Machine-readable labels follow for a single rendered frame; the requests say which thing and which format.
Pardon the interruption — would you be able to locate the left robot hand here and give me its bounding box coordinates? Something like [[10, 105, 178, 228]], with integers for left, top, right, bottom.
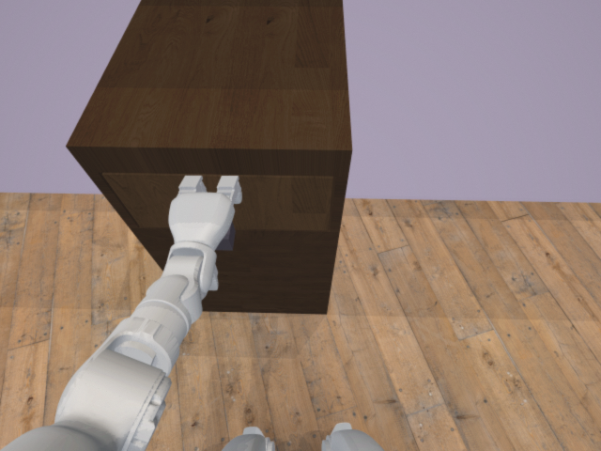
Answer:
[[168, 176, 242, 290]]

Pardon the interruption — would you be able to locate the left robot forearm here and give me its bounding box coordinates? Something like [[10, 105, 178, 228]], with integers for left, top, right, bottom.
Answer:
[[54, 241, 217, 422]]

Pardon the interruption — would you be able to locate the robot right thigh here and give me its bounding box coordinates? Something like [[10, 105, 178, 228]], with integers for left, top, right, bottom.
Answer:
[[322, 429, 385, 451]]

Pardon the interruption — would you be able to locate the cabinet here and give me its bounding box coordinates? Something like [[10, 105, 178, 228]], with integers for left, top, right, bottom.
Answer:
[[66, 0, 352, 315]]

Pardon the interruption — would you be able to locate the left robot upper arm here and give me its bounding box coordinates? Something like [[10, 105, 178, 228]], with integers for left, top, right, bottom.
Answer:
[[0, 349, 172, 451]]

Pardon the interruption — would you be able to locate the handle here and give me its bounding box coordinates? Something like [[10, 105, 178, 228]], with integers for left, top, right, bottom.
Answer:
[[216, 221, 236, 251]]

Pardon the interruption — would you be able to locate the drawer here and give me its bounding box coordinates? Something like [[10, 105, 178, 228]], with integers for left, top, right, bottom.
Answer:
[[102, 173, 333, 230]]

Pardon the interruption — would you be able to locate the robot left shin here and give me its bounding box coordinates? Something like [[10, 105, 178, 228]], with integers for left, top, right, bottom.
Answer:
[[242, 427, 266, 439]]

